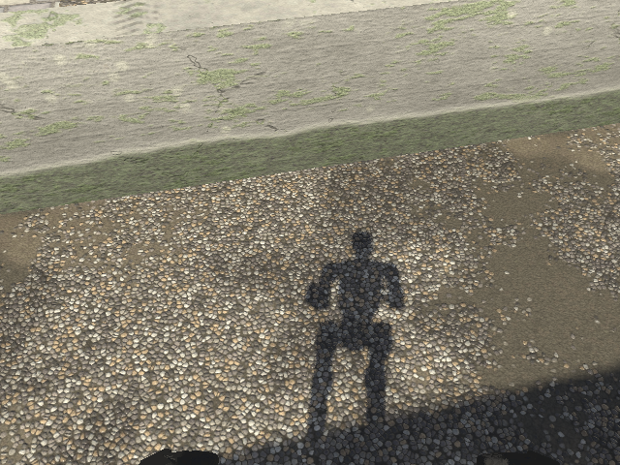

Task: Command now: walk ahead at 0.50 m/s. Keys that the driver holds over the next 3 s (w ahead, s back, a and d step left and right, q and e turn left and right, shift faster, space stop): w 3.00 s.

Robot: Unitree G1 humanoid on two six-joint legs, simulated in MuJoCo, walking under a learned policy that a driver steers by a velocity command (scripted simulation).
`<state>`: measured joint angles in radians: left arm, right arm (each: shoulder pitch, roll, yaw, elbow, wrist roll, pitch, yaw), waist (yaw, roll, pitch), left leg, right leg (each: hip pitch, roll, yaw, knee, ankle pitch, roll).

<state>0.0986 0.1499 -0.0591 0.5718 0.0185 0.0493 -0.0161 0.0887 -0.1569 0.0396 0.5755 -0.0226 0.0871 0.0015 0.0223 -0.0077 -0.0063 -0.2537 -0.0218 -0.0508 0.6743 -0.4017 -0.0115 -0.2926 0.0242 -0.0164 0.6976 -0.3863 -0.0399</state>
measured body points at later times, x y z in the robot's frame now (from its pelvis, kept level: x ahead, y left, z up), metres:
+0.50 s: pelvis +0.00 +0.00 +0.00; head -0.01 -0.01 +0.45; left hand +0.20 +0.19 -0.07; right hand +0.21 -0.20 -0.08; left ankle -0.02 +0.13 -0.72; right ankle -0.01 -0.09 -0.72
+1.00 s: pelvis +0.00 -0.01 +0.00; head -0.01 -0.01 +0.45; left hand +0.20 +0.19 -0.07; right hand +0.21 -0.20 -0.08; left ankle -0.02 +0.13 -0.72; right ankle -0.01 -0.09 -0.72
